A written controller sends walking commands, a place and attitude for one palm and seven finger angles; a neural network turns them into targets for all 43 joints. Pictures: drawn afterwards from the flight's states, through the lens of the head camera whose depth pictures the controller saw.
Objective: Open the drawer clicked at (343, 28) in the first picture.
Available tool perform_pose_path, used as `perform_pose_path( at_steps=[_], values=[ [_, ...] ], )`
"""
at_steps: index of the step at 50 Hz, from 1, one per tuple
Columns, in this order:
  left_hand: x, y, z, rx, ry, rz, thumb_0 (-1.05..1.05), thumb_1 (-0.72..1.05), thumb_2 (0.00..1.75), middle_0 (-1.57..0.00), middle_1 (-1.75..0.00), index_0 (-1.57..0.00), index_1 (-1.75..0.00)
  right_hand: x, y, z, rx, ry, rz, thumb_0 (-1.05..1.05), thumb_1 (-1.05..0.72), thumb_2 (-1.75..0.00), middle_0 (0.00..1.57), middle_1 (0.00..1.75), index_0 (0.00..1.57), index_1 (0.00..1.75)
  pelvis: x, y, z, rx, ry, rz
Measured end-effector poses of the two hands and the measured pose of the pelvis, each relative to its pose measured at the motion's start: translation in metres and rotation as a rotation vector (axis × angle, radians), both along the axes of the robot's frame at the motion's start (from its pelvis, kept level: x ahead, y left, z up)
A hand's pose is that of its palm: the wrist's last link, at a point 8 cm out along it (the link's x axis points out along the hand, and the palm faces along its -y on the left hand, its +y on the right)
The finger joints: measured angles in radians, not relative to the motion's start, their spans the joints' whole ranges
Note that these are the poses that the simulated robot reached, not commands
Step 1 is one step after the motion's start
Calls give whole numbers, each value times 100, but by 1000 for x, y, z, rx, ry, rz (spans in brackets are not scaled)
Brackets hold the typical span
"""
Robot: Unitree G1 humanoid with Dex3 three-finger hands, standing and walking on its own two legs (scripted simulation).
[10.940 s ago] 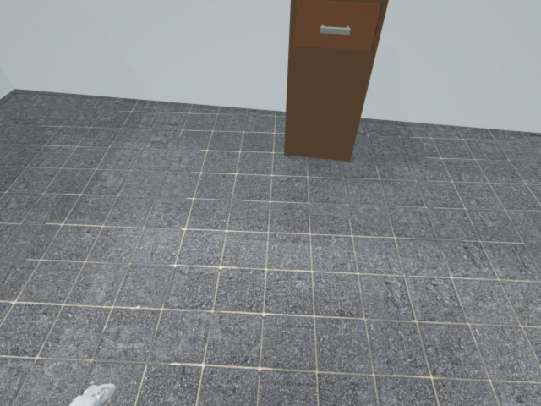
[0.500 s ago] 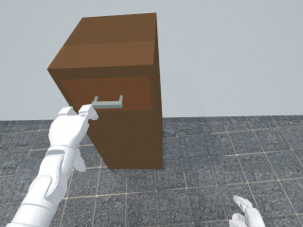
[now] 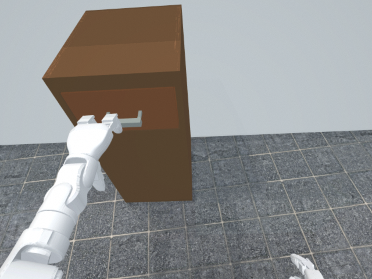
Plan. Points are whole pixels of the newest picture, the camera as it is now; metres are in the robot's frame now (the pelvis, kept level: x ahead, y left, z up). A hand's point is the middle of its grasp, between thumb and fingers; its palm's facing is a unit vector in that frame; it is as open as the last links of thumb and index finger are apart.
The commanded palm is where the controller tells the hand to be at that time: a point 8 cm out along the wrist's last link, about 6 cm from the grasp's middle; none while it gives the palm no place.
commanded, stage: move the hooked fingers above the handle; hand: left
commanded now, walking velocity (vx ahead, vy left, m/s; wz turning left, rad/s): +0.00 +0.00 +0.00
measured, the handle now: (123, 118) +0.56 +0.26 -0.04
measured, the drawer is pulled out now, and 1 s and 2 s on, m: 0.00 0.00 0.00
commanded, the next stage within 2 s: none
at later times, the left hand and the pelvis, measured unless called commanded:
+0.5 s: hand (110, 133) +0.44 +0.24 +0.04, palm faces -0.04 -0.02 -1.00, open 13.9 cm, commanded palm +0.42 +0.25 +0.09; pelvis +0.01 +0.01 -0.01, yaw -1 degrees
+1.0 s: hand (122, 119) +0.51 +0.23 +0.02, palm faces -0.08 -0.01 -1.00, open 13.9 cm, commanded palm +0.50 +0.24 +0.07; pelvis +0.01 +0.01 -0.02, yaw -1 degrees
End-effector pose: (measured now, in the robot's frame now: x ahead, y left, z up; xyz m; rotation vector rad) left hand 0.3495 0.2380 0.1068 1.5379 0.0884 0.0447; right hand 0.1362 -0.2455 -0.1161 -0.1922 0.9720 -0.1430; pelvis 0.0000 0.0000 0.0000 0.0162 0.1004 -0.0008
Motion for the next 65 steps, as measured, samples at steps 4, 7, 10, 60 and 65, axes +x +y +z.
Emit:
perform_pose_path(
  at_steps=[4, 7, 10, 60, 65],
  values=[
    [13, 0, -3, 1, 3, -19, 0, -49, 30, -32, -120, -32, -120, -19, -5, -5, -13, 49, -33, 1, -91, -90, 20, 30, 20, 30, 1, 2, -2, -1, 17, -2],
    [23, -2, -4, 5, -6, -34, 0, -49, 30, -32, -120, -32, -120, -32, -8, -9, -20, 83, -54, 1, -91, -90, 20, 30, 20, 30, 2, 4, -3, -2, 30, -3],
    [33, -2, -5, 8, -14, -37, 0, -49, 30, -32, -120, -32, -120, -43, -11, -11, -23, 115, -74, 1, -91, -90, 20, 30, 20, 30, 3, 5, -4, -3, 45, -5],
    [150, -3, -37, 9, 34, -8, 0, -49, 30, -33, -121, -32, -120, -162, -13, -21, -67, 464, -234, 1, -91, -90, 20, 30, 20, 30, 13, 16, -23, -24, 253, -30],
    [145, 7, -40, 22, 44, 23, 0, -49, 30, -33, -121, -32, -120, -157, -9, -23, -55, 457, -228, 1, -91, -90, 20, 30, 20, 30, 13, 17, -23, -26, 249, -27]
  ],
)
